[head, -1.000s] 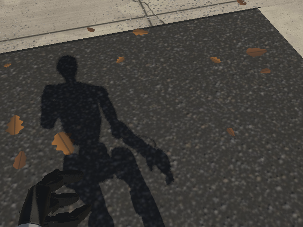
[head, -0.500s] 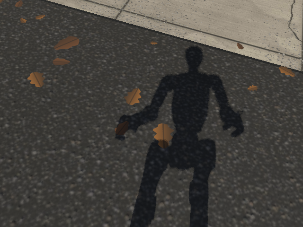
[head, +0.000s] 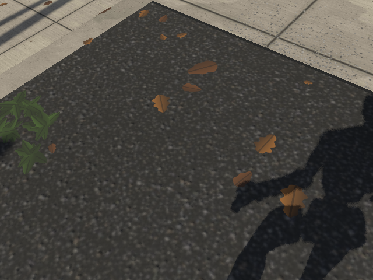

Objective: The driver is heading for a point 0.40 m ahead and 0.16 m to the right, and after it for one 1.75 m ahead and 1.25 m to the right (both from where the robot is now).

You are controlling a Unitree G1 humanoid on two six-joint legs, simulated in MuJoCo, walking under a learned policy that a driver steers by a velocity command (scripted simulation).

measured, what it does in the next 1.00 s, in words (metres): walks ahead, turning right: left foot, then right foot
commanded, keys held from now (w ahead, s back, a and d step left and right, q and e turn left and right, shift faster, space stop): shift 0.06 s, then w+shift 0.04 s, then w+e+shift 0.90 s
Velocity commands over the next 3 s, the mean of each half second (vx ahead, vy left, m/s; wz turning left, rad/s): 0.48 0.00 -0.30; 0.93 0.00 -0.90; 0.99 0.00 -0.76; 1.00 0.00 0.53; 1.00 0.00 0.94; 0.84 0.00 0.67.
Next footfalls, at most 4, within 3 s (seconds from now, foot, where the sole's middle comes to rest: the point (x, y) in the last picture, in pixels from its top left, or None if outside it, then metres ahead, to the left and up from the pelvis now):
0.16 left None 0.01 0.14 -0.78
0.64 right None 0.37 -0.20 -0.78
1.08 left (278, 188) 0.84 -0.28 -0.78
1.56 right None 0.82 -0.80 -0.78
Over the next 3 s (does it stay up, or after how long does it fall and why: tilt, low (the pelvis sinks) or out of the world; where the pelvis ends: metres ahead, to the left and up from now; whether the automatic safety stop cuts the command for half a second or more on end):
stays up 1.69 -1.28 -0.03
